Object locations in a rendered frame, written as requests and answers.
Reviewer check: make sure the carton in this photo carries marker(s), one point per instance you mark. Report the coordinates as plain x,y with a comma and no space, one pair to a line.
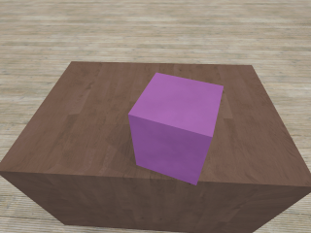
172,125

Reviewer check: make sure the pedestal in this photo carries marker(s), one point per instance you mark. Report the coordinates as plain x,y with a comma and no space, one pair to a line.
75,157

